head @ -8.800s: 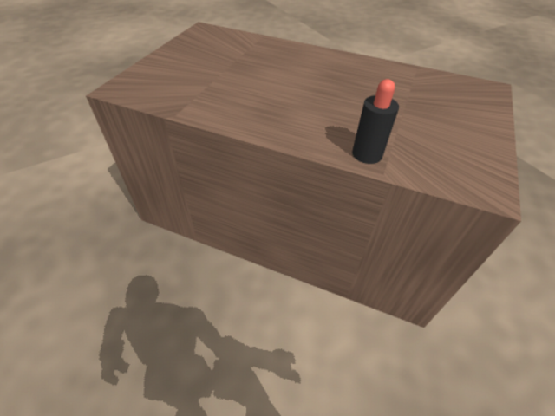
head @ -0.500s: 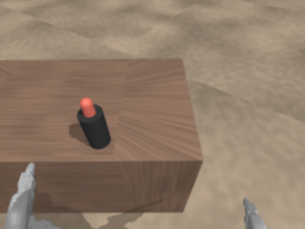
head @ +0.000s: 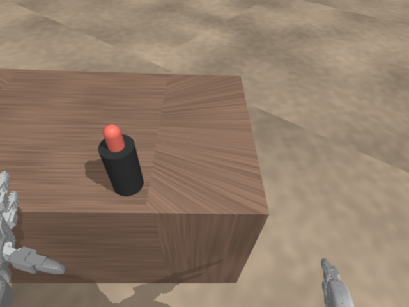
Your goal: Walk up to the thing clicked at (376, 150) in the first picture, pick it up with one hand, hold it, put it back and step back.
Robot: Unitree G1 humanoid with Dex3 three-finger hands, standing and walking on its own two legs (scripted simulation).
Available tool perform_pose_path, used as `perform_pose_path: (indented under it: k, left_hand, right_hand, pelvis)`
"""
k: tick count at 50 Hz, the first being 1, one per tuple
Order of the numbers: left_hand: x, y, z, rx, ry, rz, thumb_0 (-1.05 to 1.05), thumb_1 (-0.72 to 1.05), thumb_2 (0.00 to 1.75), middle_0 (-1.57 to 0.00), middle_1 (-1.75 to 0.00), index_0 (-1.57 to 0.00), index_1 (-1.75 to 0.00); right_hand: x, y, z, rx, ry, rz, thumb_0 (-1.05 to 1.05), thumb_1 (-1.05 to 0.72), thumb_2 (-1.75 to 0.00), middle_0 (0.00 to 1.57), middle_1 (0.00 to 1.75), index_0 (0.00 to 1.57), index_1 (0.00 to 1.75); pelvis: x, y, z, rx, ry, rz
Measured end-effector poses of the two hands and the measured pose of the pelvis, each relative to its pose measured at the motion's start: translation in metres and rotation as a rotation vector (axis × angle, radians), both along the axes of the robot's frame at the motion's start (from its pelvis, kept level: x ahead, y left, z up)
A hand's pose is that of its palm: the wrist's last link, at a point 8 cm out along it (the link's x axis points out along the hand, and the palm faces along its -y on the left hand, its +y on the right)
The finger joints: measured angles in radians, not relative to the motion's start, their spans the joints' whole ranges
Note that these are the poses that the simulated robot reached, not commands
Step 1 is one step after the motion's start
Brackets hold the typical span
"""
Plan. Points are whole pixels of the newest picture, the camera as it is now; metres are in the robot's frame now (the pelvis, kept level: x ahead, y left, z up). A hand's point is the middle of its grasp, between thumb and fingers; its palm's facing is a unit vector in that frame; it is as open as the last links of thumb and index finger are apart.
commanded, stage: go down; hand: left
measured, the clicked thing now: (120, 158) +0.47 +0.22 -0.01
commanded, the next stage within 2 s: none
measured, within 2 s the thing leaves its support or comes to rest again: neither
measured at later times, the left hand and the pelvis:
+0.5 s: hand (28, 203) +0.30 +0.34 +0.06, palm faces +0.23 -0.97 +0.00, open 17.5 cm; pelvis +0.01 +0.01 -0.01, yaw -1 degrees
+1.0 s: hand (20, 174) +0.36 +0.38 +0.07, palm faces +0.22 -0.98 +0.01, open 17.7 cm; pelvis +0.01 +0.01 -0.02, yaw -2 degrees
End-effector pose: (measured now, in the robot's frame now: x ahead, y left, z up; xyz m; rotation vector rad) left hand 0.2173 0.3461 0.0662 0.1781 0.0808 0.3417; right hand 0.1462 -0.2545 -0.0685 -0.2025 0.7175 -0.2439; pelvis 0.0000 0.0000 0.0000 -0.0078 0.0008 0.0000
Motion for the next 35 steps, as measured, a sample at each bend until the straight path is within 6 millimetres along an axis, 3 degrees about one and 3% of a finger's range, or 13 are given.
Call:
perform_pose_path:
  k: [5,10,16,25,35]
  left_hand:
    - [0.031,0.013,-0.002,-0.081,-0.017,-0.084,-0.02,-0.58,0.08,-0.05,-0.08,-0.05,-0.07]
    - [0.049,0.024,-0.004,-0.137,-0.028,-0.124,-0.02,-0.57,0.08,-0.04,-0.07,-0.05,-0.07]
    - [0.052,0.028,-0.009,-0.159,-0.028,-0.139,-0.02,-0.55,0.08,-0.04,-0.05,-0.04,-0.06]
    - [0.051,0.037,-0.007,-0.171,-0.07,-0.106,-0.02,-0.56,0.07,-0.05,-0.05,-0.05,-0.05]
    - [0.073,0.061,0.003,-0.168,-0.079,-0.105,-0.02,-0.59,0.08,-0.04,-0.05,-0.04,-0.06]
  right_hand:
    - [-0.004,0.001,-0.002,-0.017,0.017,-0.014,-0.01,0.49,-0.06,0.05,0.05,0.06,0.05]
    - [-0.009,0.003,-0.001,-0.028,0.022,-0.028,-0.01,0.49,-0.06,0.05,0.05,0.06,0.05]
    - [-0.013,0.003,-0.002,-0.042,0.042,-0.024,-0.01,0.5,-0.06,0.05,0.05,0.06,0.05]
    - [-0.003,0.003,-0.002,-0.057,0.027,-0.006,-0.01,0.5,-0.06,0.05,0.05,0.06,0.05]
    - [-0.011,0.004,-0.011,-0.071,0.047,0.026,-0.01,0.51,-0.06,0.05,0.05,0.06,0.05]
  pelvis:
    - [0.001,0.005,-0.002,-0.003,0.03,-0.01]
    - [0.005,0.01,-0.003,-0.005,0.054,-0.024]
    - [0.01,0.015,-0.004,-0.008,0.073,-0.036]
    - [0.007,0.012,-0.007,-0.011,0.082,-0.025]
    - [-0.002,0.006,-0.014,-0.014,0.129,-0.011]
